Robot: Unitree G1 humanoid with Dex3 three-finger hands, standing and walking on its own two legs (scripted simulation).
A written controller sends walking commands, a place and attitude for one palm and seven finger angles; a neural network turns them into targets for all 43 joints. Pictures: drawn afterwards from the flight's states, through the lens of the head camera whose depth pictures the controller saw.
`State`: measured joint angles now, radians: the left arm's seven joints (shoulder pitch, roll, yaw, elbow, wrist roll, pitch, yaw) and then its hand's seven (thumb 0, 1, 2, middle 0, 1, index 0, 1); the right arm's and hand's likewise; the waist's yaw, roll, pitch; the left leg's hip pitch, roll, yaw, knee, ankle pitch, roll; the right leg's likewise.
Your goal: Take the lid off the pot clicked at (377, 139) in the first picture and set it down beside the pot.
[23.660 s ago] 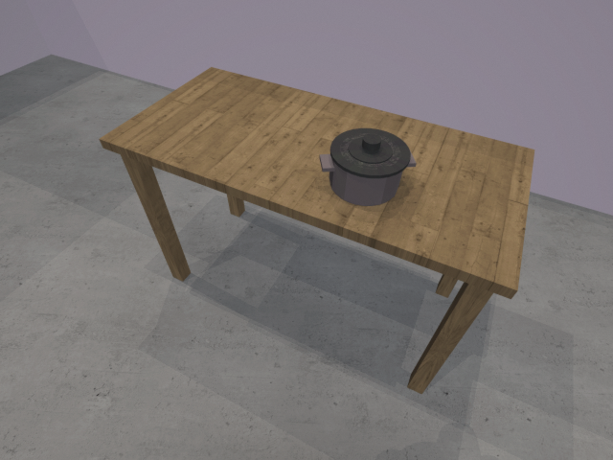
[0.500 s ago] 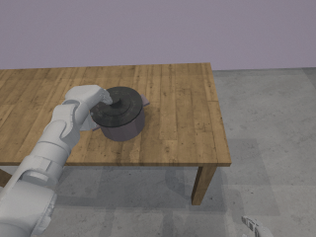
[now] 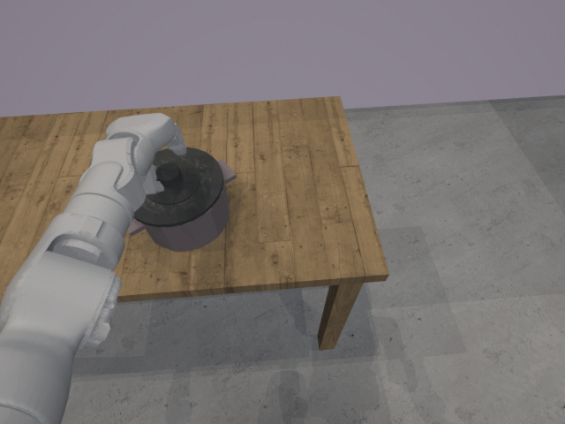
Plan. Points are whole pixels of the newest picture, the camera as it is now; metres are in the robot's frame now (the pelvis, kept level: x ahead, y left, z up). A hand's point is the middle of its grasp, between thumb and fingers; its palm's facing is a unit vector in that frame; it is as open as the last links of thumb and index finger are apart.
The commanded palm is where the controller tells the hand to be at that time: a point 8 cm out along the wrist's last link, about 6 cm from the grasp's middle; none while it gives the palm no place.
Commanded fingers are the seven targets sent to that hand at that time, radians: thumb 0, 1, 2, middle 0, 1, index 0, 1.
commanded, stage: move the open hand above the knob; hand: left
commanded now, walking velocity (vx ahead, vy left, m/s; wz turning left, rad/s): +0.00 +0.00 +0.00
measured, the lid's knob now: (169, 175) +0.52 +0.16 +0.02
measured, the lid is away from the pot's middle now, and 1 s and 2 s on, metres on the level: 0.01 0.01 0.01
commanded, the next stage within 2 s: lower the open fingers around the knob in 0.68 s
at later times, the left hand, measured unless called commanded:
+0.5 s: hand (151, 163) +0.49 +0.17 +0.08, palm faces -0.39 -0.05 -0.92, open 10.2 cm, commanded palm +0.50 +0.17 +0.15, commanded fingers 0.00 -0.25 1.30 -0.81 -0.08 -0.81 -0.08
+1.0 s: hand (155, 170) +0.48 +0.16 +0.08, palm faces -0.41 -0.05 -0.91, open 10.2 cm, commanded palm +0.49 +0.17 +0.13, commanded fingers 0.00 -0.25 1.30 -0.81 -0.08 -0.81 -0.08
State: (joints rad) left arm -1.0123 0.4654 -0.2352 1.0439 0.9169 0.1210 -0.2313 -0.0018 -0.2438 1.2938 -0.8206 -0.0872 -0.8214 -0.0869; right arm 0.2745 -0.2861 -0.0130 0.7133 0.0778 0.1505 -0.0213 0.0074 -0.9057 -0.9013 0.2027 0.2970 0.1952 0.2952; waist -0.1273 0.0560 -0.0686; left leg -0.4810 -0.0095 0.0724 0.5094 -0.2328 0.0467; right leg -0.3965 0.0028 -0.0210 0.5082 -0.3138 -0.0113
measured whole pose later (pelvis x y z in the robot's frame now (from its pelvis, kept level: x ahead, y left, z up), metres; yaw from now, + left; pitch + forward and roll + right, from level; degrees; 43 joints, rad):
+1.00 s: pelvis +0.00 +0.00 +0.00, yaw -1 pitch +13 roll +0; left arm -1.03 0.47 -0.20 1.12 0.94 0.11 -0.23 0.00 -0.24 1.29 -0.82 -0.09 -0.82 -0.09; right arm 0.29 -0.28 -0.01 0.71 0.07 0.12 -0.04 0.01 -0.90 -0.90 0.20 0.30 0.20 0.30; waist -0.14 0.05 -0.09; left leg -0.52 0.00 0.08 0.53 -0.24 0.04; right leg -0.43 0.01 -0.01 0.52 -0.31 -0.01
